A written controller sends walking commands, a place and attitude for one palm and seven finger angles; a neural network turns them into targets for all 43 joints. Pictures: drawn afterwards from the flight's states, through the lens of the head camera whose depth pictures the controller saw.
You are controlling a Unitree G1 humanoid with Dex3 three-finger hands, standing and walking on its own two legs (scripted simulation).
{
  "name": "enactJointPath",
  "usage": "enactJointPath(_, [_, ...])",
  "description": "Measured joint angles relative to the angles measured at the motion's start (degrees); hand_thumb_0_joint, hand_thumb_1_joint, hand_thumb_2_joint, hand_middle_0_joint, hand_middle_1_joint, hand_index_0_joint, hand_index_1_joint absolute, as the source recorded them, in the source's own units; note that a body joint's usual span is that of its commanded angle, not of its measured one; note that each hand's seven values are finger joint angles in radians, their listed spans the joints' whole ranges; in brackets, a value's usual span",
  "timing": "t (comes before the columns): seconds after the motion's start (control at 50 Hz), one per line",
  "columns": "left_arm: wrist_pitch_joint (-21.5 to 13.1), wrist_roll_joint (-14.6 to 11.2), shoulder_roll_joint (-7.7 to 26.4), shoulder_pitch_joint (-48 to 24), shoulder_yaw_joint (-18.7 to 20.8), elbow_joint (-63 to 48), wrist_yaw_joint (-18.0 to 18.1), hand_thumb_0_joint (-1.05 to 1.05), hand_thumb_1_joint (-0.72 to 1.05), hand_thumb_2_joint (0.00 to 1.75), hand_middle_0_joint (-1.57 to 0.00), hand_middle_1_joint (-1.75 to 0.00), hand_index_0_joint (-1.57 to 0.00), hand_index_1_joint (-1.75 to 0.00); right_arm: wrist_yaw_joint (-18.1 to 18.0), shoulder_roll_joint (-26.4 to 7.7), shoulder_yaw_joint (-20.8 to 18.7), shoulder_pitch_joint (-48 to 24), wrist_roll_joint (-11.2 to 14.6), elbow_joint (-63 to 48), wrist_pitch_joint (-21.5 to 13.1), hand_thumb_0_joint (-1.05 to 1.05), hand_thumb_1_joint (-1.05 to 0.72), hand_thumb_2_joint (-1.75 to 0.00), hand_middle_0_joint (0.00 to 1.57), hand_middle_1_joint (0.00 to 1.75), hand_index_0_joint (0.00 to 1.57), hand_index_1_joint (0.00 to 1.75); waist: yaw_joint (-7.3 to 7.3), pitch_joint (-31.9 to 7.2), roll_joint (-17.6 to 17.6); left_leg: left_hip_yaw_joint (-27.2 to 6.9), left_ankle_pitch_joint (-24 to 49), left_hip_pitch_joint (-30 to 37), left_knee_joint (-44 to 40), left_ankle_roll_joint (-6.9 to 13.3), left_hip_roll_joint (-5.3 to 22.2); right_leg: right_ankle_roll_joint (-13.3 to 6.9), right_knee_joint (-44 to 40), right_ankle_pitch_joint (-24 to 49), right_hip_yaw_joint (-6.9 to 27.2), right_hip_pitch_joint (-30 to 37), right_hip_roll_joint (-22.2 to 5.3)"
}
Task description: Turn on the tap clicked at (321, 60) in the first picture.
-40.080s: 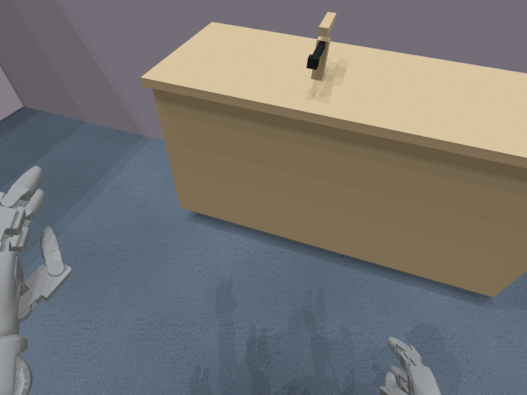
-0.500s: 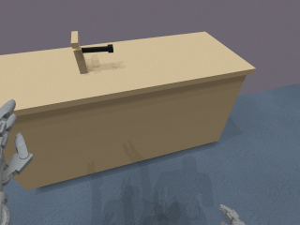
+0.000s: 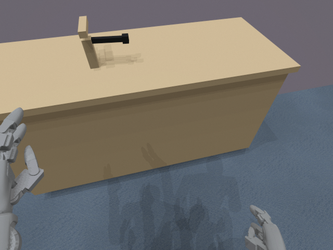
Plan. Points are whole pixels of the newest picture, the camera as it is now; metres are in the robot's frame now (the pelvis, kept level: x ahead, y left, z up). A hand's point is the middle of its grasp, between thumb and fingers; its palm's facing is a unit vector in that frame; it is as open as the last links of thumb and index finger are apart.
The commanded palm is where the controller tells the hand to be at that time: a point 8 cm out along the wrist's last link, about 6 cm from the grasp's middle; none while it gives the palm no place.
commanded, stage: stand and check the lever's angle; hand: left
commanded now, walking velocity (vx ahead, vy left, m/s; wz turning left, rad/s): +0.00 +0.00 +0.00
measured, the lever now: (125, 38) +0.83 +0.21 +0.10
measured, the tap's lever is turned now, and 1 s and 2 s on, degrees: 82 82 82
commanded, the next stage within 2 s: stand and wait in 0.02 s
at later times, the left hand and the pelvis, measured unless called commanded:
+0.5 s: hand (35, 162) +0.23 +0.25 +0.16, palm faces +0.37 -0.85 -0.37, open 7.5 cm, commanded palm +0.18 +0.29 +0.18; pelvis +0.01 +0.02 +0.01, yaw -1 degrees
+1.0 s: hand (32, 165) +0.23 +0.25 +0.16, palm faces +0.37 -0.85 -0.37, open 7.5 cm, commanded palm +0.17 +0.30 +0.18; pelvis +0.01 +0.02 +0.01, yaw -1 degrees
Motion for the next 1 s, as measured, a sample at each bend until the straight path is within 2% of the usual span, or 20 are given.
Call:
enactJointPath(0.2, [-0.13,-0.43,1.61,0.35,0.39,-1.14,-0.09,0.02,0.88,0.9,-0.21,-0.3,-0.21,-0.3,-0.01,1.46,1.1,-1.49,-0.1,-1.54,1.01,0.01,-0.9,-0.89,0.2,0.3,0.21,0.3,0.52,0.37,-0.56,0.91,0.57,1.58,-2.88,0.59,-0.25,0.84,-3.37,1.19,0.88,1.53,-0.1])
enactJointPath(1.0, [0.74,-0.54,0.71,0.58,-0.64,0.43,0.27,0.02,0.89,0.9,-0.21,-0.3,-0.21,-0.3,-0.97,0.61,0.67,-0.18,-0.34,-0.77,2.14,0.01,-0.9,-0.89,0.2,0.3,0.21,0.3,0.44,-1.33,0.11,1.61,1.88,1.78,-5.09,1.45,-0.75,1.72,-6.91,3.49,1.59,2.18,-0.47])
